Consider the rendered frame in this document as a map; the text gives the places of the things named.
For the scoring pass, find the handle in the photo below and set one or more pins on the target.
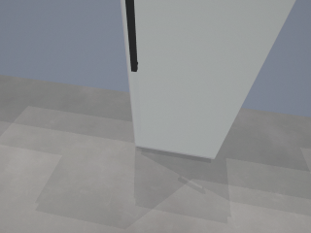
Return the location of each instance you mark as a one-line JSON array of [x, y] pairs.
[[131, 30]]

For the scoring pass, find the fridge door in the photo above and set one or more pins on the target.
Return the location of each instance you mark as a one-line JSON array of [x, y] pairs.
[[197, 61]]

